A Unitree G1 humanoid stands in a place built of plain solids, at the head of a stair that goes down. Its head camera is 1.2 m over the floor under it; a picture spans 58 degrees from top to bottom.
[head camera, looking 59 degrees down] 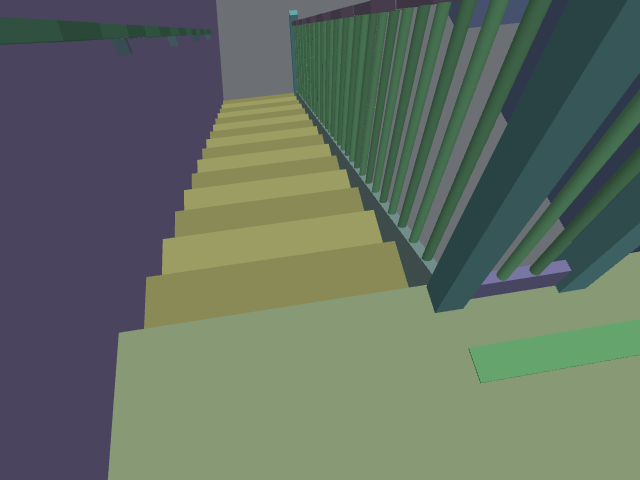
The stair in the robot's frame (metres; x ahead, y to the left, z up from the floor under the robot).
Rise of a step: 0.17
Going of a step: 0.26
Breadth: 0.90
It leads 9 degrees to the left of straight ahead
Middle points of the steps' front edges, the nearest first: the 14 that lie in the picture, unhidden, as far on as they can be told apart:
0.49 0.13 0.00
0.74 0.17 -0.17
1.00 0.21 -0.34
1.26 0.25 -0.51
1.52 0.30 -0.68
1.78 0.34 -0.85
2.04 0.38 -1.02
2.29 0.43 -1.19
2.55 0.47 -1.36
2.81 0.51 -1.53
3.07 0.56 -1.70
3.33 0.60 -1.87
3.58 0.64 -2.04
3.84 0.69 -2.21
